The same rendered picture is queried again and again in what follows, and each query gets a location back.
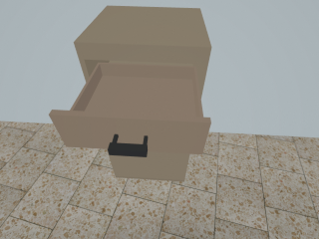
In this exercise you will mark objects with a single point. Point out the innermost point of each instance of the handle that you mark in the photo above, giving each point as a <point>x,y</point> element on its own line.
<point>128,149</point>

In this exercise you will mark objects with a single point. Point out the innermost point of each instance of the drawer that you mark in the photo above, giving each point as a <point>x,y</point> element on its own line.
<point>161,102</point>

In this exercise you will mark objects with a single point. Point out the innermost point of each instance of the cabinet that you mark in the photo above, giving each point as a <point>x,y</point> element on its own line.
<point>167,36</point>

